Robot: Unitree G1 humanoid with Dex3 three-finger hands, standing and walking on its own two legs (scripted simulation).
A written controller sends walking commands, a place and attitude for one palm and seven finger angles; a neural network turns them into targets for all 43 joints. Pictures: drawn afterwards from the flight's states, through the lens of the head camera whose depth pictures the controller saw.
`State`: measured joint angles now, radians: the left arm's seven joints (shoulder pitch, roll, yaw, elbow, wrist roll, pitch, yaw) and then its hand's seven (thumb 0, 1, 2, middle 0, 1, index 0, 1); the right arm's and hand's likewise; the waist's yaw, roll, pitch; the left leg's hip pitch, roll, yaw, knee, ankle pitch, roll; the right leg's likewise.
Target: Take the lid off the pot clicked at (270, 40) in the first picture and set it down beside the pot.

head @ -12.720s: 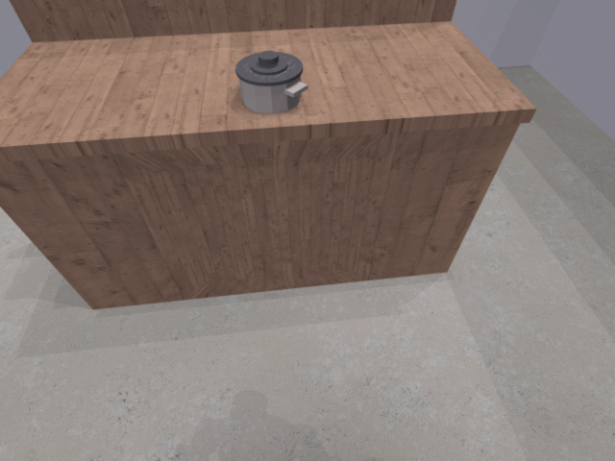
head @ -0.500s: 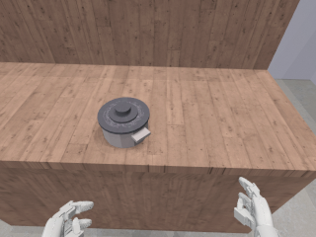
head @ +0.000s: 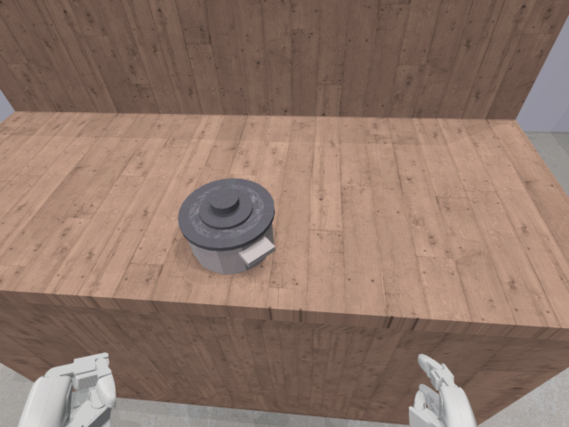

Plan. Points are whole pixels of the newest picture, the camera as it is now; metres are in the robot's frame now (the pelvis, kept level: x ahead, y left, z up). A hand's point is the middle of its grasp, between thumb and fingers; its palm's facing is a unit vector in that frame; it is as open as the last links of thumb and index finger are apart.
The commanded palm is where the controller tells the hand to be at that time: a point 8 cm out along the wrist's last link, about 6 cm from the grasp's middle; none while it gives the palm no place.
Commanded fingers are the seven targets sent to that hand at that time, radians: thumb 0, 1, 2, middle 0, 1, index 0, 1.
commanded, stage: raise the hand higher, near the body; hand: left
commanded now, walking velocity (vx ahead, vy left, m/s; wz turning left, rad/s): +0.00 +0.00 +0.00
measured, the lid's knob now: (224, 201) +0.43 +0.15 +0.09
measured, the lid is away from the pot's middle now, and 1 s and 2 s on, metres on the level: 0.00 0.00 0.00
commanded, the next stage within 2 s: reach forward and open the fingers in 0.64 s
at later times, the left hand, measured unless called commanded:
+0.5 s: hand (95, 356) +0.17 +0.24 +0.09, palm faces +0.29 -0.86 -0.43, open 3.1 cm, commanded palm +0.12 +0.27 +0.13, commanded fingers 0.00 0.90 0.90 -1.30 -1.50 -1.30 -1.50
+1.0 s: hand (72, 332) +0.18 +0.27 +0.11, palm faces -0.05 -0.11 -0.99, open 2.9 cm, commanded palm +0.16 +0.26 +0.17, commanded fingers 0.00 0.46 1.15 -1.15 -1.00 -1.15 -1.00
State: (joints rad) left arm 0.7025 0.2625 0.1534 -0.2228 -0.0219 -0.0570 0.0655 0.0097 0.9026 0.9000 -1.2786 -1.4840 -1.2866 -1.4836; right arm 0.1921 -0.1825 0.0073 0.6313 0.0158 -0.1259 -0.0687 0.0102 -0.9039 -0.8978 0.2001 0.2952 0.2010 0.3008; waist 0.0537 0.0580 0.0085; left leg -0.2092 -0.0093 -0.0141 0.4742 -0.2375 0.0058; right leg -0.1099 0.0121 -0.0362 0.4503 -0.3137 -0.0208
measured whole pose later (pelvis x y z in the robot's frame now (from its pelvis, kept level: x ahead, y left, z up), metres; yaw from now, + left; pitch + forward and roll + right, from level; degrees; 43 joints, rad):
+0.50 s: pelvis +0.01 +0.00 +0.00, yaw +0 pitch -2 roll +0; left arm 0.66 0.31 0.22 -0.40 -0.04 -0.07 0.07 0.01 0.90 0.90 -1.29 -1.50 -1.30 -1.50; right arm 0.17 -0.20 0.01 0.59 0.02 -0.10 -0.07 0.01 -0.91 -0.90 0.20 0.29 0.20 0.30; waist 0.07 0.05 0.01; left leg -0.18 -0.01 -0.01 0.46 -0.25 0.01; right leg -0.08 0.01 -0.03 0.42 -0.31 -0.02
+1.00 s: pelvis -0.01 +0.01 +0.00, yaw -2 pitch +2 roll +0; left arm 0.52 0.63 0.13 -0.49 0.70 0.15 -0.02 0.00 0.72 0.99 -1.24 -1.31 -1.25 -1.31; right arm 0.10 -0.29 0.02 0.51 0.04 0.14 -0.01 0.01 -0.91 -0.90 0.20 0.29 0.20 0.30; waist 0.08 0.12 -0.03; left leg -0.30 -0.01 0.01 0.52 -0.24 0.02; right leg -0.22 0.01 -0.01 0.51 -0.32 -0.01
